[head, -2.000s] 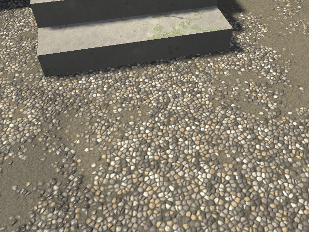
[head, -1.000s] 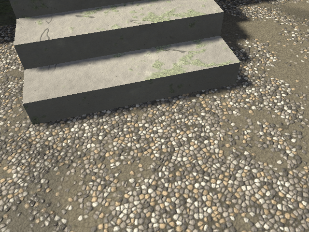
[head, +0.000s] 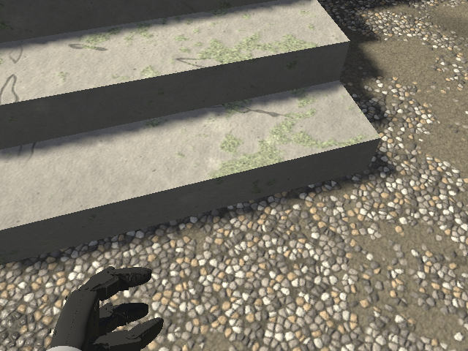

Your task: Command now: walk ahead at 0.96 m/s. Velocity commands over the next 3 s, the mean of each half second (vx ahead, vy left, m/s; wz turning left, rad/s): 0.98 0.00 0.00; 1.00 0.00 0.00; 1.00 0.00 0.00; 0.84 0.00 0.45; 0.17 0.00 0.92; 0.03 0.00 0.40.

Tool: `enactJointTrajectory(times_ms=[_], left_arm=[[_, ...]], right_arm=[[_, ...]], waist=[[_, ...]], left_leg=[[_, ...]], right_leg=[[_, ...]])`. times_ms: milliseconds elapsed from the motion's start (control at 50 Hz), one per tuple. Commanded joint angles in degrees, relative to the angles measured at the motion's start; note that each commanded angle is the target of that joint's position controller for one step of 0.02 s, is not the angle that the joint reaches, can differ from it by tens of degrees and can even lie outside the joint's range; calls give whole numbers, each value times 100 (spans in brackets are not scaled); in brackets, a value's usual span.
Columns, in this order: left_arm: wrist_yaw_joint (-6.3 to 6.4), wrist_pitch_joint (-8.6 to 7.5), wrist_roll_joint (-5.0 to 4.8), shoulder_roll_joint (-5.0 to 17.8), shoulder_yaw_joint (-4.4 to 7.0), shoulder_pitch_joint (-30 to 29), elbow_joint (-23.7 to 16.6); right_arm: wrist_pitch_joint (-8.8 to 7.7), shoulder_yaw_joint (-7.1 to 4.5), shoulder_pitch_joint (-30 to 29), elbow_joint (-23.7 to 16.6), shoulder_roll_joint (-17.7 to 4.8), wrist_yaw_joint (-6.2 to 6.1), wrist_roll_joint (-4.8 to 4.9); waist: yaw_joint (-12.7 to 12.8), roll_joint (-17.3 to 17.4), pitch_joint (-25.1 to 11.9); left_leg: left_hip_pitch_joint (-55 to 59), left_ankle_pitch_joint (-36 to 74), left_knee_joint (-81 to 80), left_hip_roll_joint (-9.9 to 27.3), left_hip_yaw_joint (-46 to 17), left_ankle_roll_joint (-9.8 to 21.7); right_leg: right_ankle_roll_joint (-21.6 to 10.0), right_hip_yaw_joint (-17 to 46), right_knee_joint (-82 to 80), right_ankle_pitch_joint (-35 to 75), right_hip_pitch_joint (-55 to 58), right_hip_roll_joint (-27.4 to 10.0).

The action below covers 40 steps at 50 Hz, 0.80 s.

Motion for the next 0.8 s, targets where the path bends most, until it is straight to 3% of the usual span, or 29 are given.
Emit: enactJointTrajectory(times_ms=[20, 40, 60, 80, 100, 120, 140, 160, 180, 220, 240, 300, 340, 380, 440, 480, 500, 520, 540, 560, 580, 600, 620, 640, 660, 700, 740, 780, 800], left_arm=[[11, -14, -81, 897, 326, 251, -434], [101, 69, -116, 1183, 470, 1640, -52], [217, 162, -37, 1526, 559, 3088, 354], [155, 63, 134, 1841, 620, 3419, 549], [219, 62, 190, 1212, 530, 3750, 792], [239, 26, 238, 943, 436, 3253, 844], [193, -30, 282, 777, 374, 2755, 814], [133, -84, 362, 555, 301, 2334, 844], [127, -120, 433, 405, 248, 2023, 850], [121, -102, 256, 360, 211, 1804, 939], [134, -105, 195, 459, 216, 1806, 991], [261, -149, 196, 793, 265, 2121, 1060], [342, -189, 174, 839, 254, 2408, 1080], [384, -223, 106, 988, 257, 2811, 1157], [413, -39, 152, 1000, 230, 3174, 1314], [448, 152, 273, 1127, 220, 3114, 1315], [464, 245, 373, 1215, 230, 3038, 1317], [479, 308, 414, 1374, 263, 2574, 1211], [460, 243, 423, 1394, 254, 1954, 966], [349, -28, 469, -4, -100, 2298, 792], [267, -314, -138, -20, -163, 3193, 783], [268, -368, -308, 618, -45, 2462, 704], [280, -327, -233, 635, -63, 1896, 476], [320, -241, -8, 338, -133, 1671, 453], [281, -136, 74, 131, -177, 1916, 448], [197, 120, 48, -277, -325, 2059, 291], [219, 266, 36, -511, -504, 1634, -137], [297, 291, 106, -669, -651, 909, -545], [310, 250, 59, -770, -750, 554, -777]], right_arm=[[97, -295, 34, -193, -1321, -60, -212], [189, -328, -272, -256, -1424, -61, -261], [178, -260, -524, -501, -1216, -60, -287], [-33, 49, 499, -598, 95, 144, -104], [-292, -132, -259, -637, -705, 173, 225], [-364, -250, -1196, -1032, -1066, 147, 457], [-404, -187, -1680, -1230, -934, 114, 374], [-366, -205, -1871, -1259, -782, 104, 256], [-251, -201, -1499, -1244, -651, 134, 220], [-39, -178, -1304, -1227, -457, 126, 191], [20, -151, -1469, -1308, -433, 100, 184], [19, -154, -2472, -1678, -712, 30, -11], [-69, -144, -3054, -1819, -721, 83, -32], [-150, -119, -3593, -1966, -685, 153, 33], [-100, -111, -3768, -2059, -694, 217, 135], [-90, -218, -3343, -2093, -960, 253, 76], [-88, -348, -2654, -1993, -1235, 246, 104], [-53, -505, -1259, -1637, -1482, 203, 134], [52, -652, 268, -1126, -1821, 112, 138], [71, -620, 386, -875, -2223, 115, 11], [-7, -534, 243, -973, -1777, 169, -217], [-39, -443, -234, -980, -1121, 181, -211], [-52, -333, -602, -958, -814, 211, -192], [-57, -249, -878, -933, -665, 294, -222], [-30, -194, -1029, -857, -565, 321, -266], [90, -84, -1007, -554, -414, 325, -153], [140, 47, -1155, -497, -335, 290, -170], [101, 126, -838, -327, -369, 201, -212], [121, 178, -475, -140, -393, 138, -163]], waist=[[1064, 1296, -99], [1801, 1451, -769], [2263, 1064, -1703], [1296, -1375, -2914], [1768, -1346, -2870], [1608, -1183, -1528], [1336, -113, -1001], [970, 384, -483], [521, 154, -397], [189, -82, 28], [125, -147, 308], [351, -55, 772], [582, 126, 760], [828, 169, 744], [824, -171, 729], [393, -465, 258], [-29, -715, -211], [-786, -962, -832], [-1492, -640, -1446], [-621, 1918, -1311], [-171, 2642, -2081], [-247, 1307, -1133], [-84, 464, -551], [140, -271, -257], [480, -184, -218], [859, 147, 179], [1043, 168, 585], [909, 341, 699], [799, 444, 793]], left_leg=[[-341, 8337, 1844, 1489, -162, 702], [-837, 8849, 3397, 1439, -18, 610], [-2791, 7058, 5392, 1204, -159, 560], [-5406, 714, 7740, -125, -876, 316], [-5847, 136, 8210, -169, -1476, 580], [-6352, 341, 8316, 150, -1240, 712], [-6128, 631, 8040, 356, -1175, 760], [-5819, 879, 7732, 546, -1090, 741], [-5443, 1037, 7537, 778, -1189, 708], [-5368, 859, 7149, 1006, -1064, 554], [-5511, 877, 6896, 1111, -991, 449], [-6005, 2231, 5672, 1159, -711, 147], [-5516, 3409, 4451, 953, -396, 114], [-4816, 4207, 3440, 684, -164, 107], [-5097, 3565, 3088, 483, -111, 179], [-5019, 2338, 3308, 87, 249, 492], [-4311, 2091, 3247, -37, 247, 678], [-2625, 2207, 3076, -98, 244, 817], [-448, 1938, 3182, 322, -283, 789], [383, 1407, 3197, 1197, -2114, 860], [1197, -919, 1227, 2141, -5352, 1816], [605, -1523, 774, 1991, -5011, 1676], [-419, -1018, 792, 1897, -4136, 1614], [-1440, -401, 848, 1696, -3607, 1579], [-2244, -67, 961, 1605, -3249, 1614], [-3131, 233, 942, 1437, -2407, 1427], [-4141, 467, 902, 1239, -1628, 1225], [-4381, 1087, 639, 1153, -1241, 1245], [-3828, 1271, 617, 1302, -1351, 1215]], right_leg=[[-304, -356, 89, -953, 1709, 659], [-482, -298, 49, -1030, 3300, 657], [-686, 957, 632, -1939, 5827, -325], [-1831, 4559, -261, -5008, 8106, -1915], [-1478, 5620, -1597, -5440, 7862, -1751], [-1169, 4552, -1698, -4497, 6946, -1598], [-1052, 3839, -1844, -3525, 5771, -1417], [-987, 3177, -1968, -2872, 4585, -1165], [-989, 2808, -2063, -2848, 3883, -1026], [-984, 2280, -2406, -2917, 2971, -934], [-956, 2090, -2595, -2941, 2586, -925], [-893, 1417, -2887, -2108, 2255, -685], [-694, 857, -2896, -1392, 2222, -408], [-598, 633, -3098, -1213, 2399, -393], [-526, 512, -2716, -35, 3984, -744], [-360, 494, -1601, 3183, 5166, -1029], [-292, 495, -659, 4308, 5354, -1052], [-198, 397, 703, 4803, 4693, -919], [-25, 412, 2734, 3512, 3000, -558], [83, 946, 5301, -3542, 842, 649], [-148, 1853, 6112, -3773, -603, 947], [-264, 1461, 6192, -3084, -1013, 333], [-261, 1114, 6159, -2653, -1049, 59], [-172, 946, 6505, -2468, -852, -142], [-110, 943, 6978, -2302, -737, -280], [-51, 888, 8130, -2450, -1580, -396], [121, 903, 8355, -2444, -2323, -394], [283, 544, 9145, -2442, -2835, -210], [245, 654, 9795, -2736, -3758, -143]])
Next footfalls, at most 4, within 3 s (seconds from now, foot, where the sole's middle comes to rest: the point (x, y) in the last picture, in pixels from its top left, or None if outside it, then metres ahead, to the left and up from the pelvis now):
0.06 right None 0.29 -0.11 -0.74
0.54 left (174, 264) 0.71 0.12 -0.74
0.96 right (221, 134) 1.08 -0.05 -0.58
1.34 left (156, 41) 1.35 0.14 -0.41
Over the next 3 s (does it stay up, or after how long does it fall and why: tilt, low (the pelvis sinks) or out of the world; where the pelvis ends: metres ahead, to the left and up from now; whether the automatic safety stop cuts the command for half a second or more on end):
stays up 2.05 0.10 0.80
